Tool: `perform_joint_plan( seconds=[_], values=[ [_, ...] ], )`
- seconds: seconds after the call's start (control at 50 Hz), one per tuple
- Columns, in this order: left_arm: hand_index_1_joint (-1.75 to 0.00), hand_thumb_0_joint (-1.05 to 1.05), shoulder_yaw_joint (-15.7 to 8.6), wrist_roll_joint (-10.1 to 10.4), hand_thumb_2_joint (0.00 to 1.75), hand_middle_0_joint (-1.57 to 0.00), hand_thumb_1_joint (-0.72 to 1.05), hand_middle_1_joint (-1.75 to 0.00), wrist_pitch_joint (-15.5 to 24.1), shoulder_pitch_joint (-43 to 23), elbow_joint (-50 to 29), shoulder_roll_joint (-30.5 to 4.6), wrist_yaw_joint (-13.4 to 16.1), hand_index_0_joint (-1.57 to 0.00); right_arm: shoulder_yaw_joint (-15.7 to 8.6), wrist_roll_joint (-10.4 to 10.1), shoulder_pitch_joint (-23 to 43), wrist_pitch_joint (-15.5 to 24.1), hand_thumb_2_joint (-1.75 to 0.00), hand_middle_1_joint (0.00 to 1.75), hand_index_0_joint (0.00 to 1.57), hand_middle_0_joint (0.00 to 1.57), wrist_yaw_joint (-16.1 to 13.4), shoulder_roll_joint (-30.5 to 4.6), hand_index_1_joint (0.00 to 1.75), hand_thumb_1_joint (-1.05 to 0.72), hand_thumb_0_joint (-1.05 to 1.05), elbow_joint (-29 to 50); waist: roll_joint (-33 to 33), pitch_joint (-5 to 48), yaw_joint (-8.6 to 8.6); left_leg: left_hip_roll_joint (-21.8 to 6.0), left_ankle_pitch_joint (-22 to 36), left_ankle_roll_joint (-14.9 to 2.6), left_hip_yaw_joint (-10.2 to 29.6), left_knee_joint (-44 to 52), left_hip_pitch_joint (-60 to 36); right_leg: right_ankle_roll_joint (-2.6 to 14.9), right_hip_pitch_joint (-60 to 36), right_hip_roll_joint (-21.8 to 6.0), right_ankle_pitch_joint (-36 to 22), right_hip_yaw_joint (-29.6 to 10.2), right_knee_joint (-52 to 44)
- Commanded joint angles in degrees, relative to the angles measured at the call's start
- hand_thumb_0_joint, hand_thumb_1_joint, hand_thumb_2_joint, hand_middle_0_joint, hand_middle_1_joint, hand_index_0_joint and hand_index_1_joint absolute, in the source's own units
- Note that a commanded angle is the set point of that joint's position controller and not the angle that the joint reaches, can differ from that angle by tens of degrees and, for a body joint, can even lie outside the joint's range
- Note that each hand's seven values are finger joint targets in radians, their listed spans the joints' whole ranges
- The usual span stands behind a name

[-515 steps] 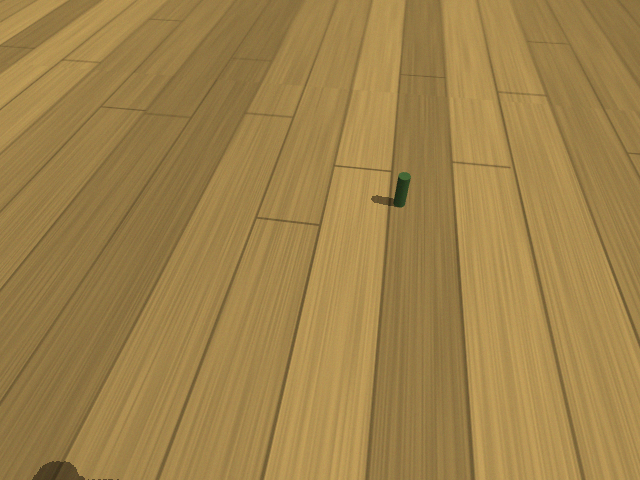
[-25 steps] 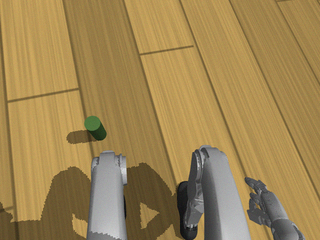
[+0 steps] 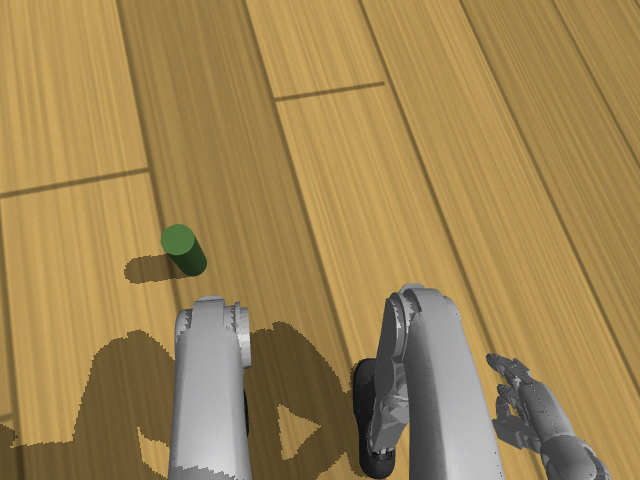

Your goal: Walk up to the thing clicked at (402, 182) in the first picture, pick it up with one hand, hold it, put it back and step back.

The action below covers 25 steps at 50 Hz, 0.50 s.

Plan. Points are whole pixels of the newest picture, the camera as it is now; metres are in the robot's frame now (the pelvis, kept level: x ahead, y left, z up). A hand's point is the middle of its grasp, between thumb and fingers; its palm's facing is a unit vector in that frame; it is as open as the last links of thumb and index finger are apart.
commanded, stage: go down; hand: left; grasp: from the side
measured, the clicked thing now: (186, 252) +0.44 +0.21 -0.30
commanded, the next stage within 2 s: approach in 0.04 s
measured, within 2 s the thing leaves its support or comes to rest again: neither
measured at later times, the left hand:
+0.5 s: hand (9, 251) +0.38 +0.36 -0.08, palm faces +0.11 -0.99 -0.01, open 17.3 cm
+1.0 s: hand (152, 267) +0.40 +0.25 -0.25, palm faces +0.01 -1.00 +0.07, open 17.5 cm
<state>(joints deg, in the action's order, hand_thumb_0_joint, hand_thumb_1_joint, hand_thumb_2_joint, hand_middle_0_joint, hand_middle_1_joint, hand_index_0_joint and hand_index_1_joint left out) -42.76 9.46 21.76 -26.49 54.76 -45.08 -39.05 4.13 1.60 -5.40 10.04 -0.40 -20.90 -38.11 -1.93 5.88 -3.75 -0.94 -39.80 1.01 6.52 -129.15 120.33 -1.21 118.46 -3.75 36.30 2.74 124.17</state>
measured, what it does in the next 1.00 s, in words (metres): lowers itself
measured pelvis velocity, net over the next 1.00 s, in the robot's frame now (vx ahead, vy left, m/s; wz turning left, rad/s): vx -0.01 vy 0.02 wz -0.13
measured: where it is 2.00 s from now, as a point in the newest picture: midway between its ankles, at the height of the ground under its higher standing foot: (303, 450)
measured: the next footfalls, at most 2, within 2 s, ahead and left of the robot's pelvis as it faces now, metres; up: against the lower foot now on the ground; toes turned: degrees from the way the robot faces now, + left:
none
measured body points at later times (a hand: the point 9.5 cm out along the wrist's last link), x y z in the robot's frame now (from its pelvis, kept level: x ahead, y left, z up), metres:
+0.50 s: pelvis +0.00 +0.00 -0.04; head +0.20 +0.09 +0.35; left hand +0.37 +0.42 -0.08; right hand +0.17 -0.27 -0.12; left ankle +0.09 +0.13 -0.35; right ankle +0.11 -0.13 -0.35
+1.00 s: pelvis -0.01 +0.02 -0.10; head +0.22 +0.15 +0.26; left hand +0.39 +0.31 -0.25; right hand +0.17 -0.25 -0.14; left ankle +0.08 +0.13 -0.35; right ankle +0.11 -0.13 -0.35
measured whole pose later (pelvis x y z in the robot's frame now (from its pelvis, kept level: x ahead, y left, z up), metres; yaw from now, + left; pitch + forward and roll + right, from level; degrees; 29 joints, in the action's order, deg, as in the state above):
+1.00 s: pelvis -0.01 +0.02 -0.10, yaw -8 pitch +14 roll -14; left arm -34.8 10.8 57.3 -32.2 79.5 -42.2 -27.5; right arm 22.7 15.3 9.9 6.3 5.6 -21.3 -35.0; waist -12.8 -12.7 -12.1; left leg -0.1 -41.1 1.1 17.2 -151.7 126.6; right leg -3.4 120.8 -0.3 33.3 9.3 138.5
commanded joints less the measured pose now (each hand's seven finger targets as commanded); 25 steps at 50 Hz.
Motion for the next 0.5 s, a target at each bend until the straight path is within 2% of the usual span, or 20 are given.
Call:
perform_joint_plan(
  seconds=[0.0, 0.04, 0.06, 0.1, 0.12, 0.14, 0.16, 0.2, 0.22, 0.24, 0.28, 0.3, 0.36, 0.38, 0.42, 0.44, 0.48],
  values=[
    [-0.09, 0.0, -5.0, 2.5, 0.11, -0.04, -0.54, -0.09, 3.6, -9.1, -11.3, -22.9, 0.1, -0.03, -5.3, -0.1, -6.2, 1.8, -0.91, 0.3, 0.2, 0.2, -1.1, -13.3, 0.3, -0.91, 0.0, 3.6, 13.0, 35.2, 2.47, 0.6, 6.9, -2.36, -3.6, 18.2, -24.9, 3.25, -17.2, 2.5, -4.5, 2.2, -11.7],
    [-0.09, 0.0, -4.8, 2.6, 0.1, -0.04, -0.53, -0.09, 3.7, -10.8, -13.0, -23.5, 0.0, -0.04, -5.3, -0.2, -5.6, 1.8, -0.91, 0.3, 0.2, 0.2, -1.1, -13.6, 0.3, -0.91, 0.0, 3.9, 15.6, 34.5, 2.31, 0.4, 4.6, -2.22, -2.8, 19.5, -25.6, 3.38, -15.2, 2.4, -3.0, 2.5, -11.1],
    [-0.09, 0.0, -4.5, 2.6, 0.11, -0.04, -0.53, -0.09, 3.5, -10.1, -12.6, -22.3, 0.1, -0.03, -5.3, -0.1, -6.3, 1.7, -0.91, 0.3, 0.2, 0.2, -1.2, -13.5, 0.3, -0.91, 0.0, 3.3, 15.3, 35.1, 2.01, 0.4, 5.5, -2.09, -2.6, 19.4, -26.7, 3.31, -15.6, 2.3, -4.0, 2.5, -11.0],
    [-0.09, 0.0, -5.2, 2.6, 0.11, -0.04, -0.53, -0.09, 3.2, -10.0, -12.0, -23.0, 0.1, -0.03, -5.4, -0.4, -6.1, 1.7, -0.91, 0.3, 0.2, 0.2, -1.1, -13.7, 0.3, -0.91, 0.0, 3.6, 15.4, 35.2, 2.06, 0.5, 6.3, -2.02, -2.3, 19.3, -26.4, 3.42, -15.0, 2.3, -4.5, 2.7, -10.4],
    [-0.16, 0.0, -5.5, 2.7, 0.15, -0.07, -0.58, -0.13, 3.1, -9.7, -11.4, -23.8, 0.3, -0.03, -5.0, -0.3, -6.2, 1.6, -0.91, 0.3, 0.2, 0.2, -1.1, -13.4, 0.3, -0.93, 0.0, 3.5, 14.3, 34.8, 2.13, 0.6, 6.5, -2.13, -2.6, 19.0, -25.2, 3.37, -15.9, 2.4, -4.3, 2.5, -10.7],
    [-0.11, 0.0, -5.6, 2.8, 0.07, -0.07, -0.57, -0.08, 3.1, -9.6, -11.1, -23.7, 0.2, -0.04, -5.0, -0.4, -6.6, 1.5, -0.9, 0.3, 0.2, 0.2, -1.1, -13.3, 0.3, -0.91, 0.0, 3.4, 13.2, 34.5, 2.1, 0.7, 7.2, -2.29, -3.0, 18.3, -24.7, 3.32, -16.2, 2.4, -4.7, 2.4, -11.1],
    [-0.11, 0.0, -4.9, 3.0, 0.06, -0.07, -0.57, -0.09, 3.3, -10.6, -10.7, -23.0, 0.0, -0.05, -4.8, -0.3, -5.8, 1.4, -0.9, 0.3, 0.2, 0.2, -1.1, -13.1, 0.3, -0.91, 0.0, 3.5, 13.0, 32.9, 1.57, 0.8, 5.8, -2.52, -3.4, 17.8, -22.9, 3.25, -15.6, 2.5, -3.6, 2.2, -11.4],
    [-0.11, 0.0, -3.6, 4.0, 0.06, -0.07, -0.55, -0.1, 4.0, -10.6, -6.4, -18.9, -0.7, -0.05, -4.4, -0.2, -5.7, 1.9, -0.9, 0.3, 0.2, 0.2, -1.0, -12.5, 0.3, -0.91, 0.0, 3.2, 9.6, 28.7, -0.2, 0.8, 4.1, -3.03, -3.8, 16.3, -18.6, 3.01, -15.5, 2.7, -2.4, 2.4, -11.7],
    [-0.11, 0.0, -2.9, 4.3, 0.06, -0.07, -0.54, -0.09, 4.8, -11.2, -5.3, -17.8, -1.1, -0.05, -4.3, 0.0, -5.6, 2.1, -0.9, 0.3, 0.2, 0.2, -0.8, -12.4, 0.3, -0.9, 0.0, 2.8, 8.3, 27.7, -0.69, 0.7, 3.5, -3.15, -3.8, 15.4, -17.2, 2.93, -15.1, 2.8, -1.8, 2.5, -11.6],
    [-0.11, 0.0, -3.0, 4.5, 0.06, -0.07, -0.55, -0.09, 6.0, -12.0, -4.5, -18.3, -1.5, -0.04, -4.2, 0.1, -4.6, 2.4, -0.9, 0.3, 0.2, 0.2, -0.8, -12.6, 0.3, -0.9, 0.0, 3.2, 7.8, 26.2, -0.85, 0.7, 1.6, -3.38, -3.9, 14.8, -15.8, 2.9, -14.2, 3.0, -0.2, 2.6, -11.6],
    [-0.1, 0.0, -2.6, 5.6, 0.05, -0.07, -0.53, -0.09, 8.4, -12.3, -1.8, -17.1, -2.5, -0.05, -3.6, 0.5, -3.9, 2.8, -0.9, 0.3, 0.2, 0.2, -0.6, -13.3, 0.3, -0.9, 0.0, 3.2, 8.9, 25.1, -1.34, 0.5, 1.4, -2.95, -2.8, 14.3, -16.7, 3.09, -11.6, 3.1, -0.3, 3.2, -9.6],
    [-0.11, 0.0, -1.5, 6.3, 0.06, -0.06, -0.53, -0.09, 9.7, -13.0, -0.3, -15.1, -3.0, -0.04, -3.2, 0.6, -4.0, 2.9, -0.9, 0.3, 0.2, 0.2, -0.4, -13.3, 0.3, -0.9, 0.0, 3.2, 8.4, 25.1, -2.3, 0.4, 1.2, -2.74, -2.3, 13.8, -17.1, 3.05, -10.7, 3.2, -0.2, 3.7, -8.9],
    [-0.11, 0.0, -1.3, 8.0, 0.07, -0.06, -0.48, -0.1, 13.7, -14.0, 3.2, -14.5, -3.9, -0.04, -1.8, 1.5, -3.1, 3.5, -0.9, 0.3, 0.2, 0.2, 0.0, -14.0, 0.3, -0.9, 0.0, 3.3, 7.3, 25.0, -3.13, 0.4, 2.4, -2.61, -2.5, 10.9, -15.5, 2.89, -11.7, 3.4, -1.1, 4.3, -7.5],
    [-0.11, 0.0, -0.3, 8.1, 0.07, -0.06, -0.48, -0.09, 14.9, -13.8, 5.6, -13.8, -4.1, -0.04, -1.2, 1.8, -3.2, 3.6, -0.9, 0.3, 0.2, 0.2, 0.3, -13.9, 0.3, -0.9, 0.0, 2.8, 6.9, 24.5, -3.41, 0.4, 2.5, -2.46, -2.5, 10.1, -14.8, 2.89, -11.8, 3.5, -1.0, 4.5, -6.8],
    [-0.11, 0.0, -0.8, 8.2, 0.08, -0.06, -0.47, -0.1, 17.9, -15.0, 6.0, -15.4, -3.9, -0.04, -0.3, 2.6, -1.8, 3.6, -0.9, 0.3, 0.2, 0.2, 0.6, -15.0, 0.3, -0.9, 0.0, 3.0, 9.1, 25.1, -3.09, 0.2, 3.7, -2.02, -1.8, 8.8, -15.9, 3.03, -10.9, 3.6, -2.2, 5.0, -4.8],
    [-0.11, 0.0, -1.8, 8.0, 0.08, -0.06, -0.46, -0.09, 19.2, -15.2, 6.9, -17.7, -3.6, -0.04, 0.3, 3.2, -1.2, 3.6, -0.9, 0.3, 0.2, 0.2, 0.9, -15.2, 0.3, -0.9, 0.0, 3.1, 9.1, 25.7, -2.62, 0.1, 4.1, -1.94, -2.2, 7.5, -15.5, 2.98, -11.8, 3.8, -2.3, 5.1, -4.2],
    [-0.11, 0.0, -2.7, 7.5, 0.08, -0.06, -0.47, -0.09, 22.1, -16.1, 7.0, -19.8, -2.8, -0.04, 1.6, 4.3, -0.2, 3.3, -0.9, 0.3, 0.2, 0.2, 1.3, -15.8, 0.3, -0.9, 0.0, 3.5, 10.3, 26.5, -2.51, 0.0, 4.3, -1.78, -2.3, 5.9, -15.0, 2.9, -13.4, 4.0, -2.6, 5.6, -3.1]
  ],
)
